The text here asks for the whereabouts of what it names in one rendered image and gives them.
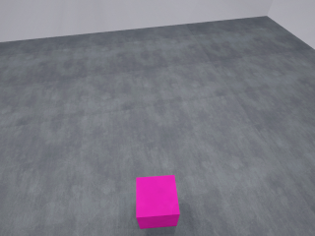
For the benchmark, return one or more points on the carton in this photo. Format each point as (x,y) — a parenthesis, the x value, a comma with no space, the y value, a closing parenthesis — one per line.
(156,201)

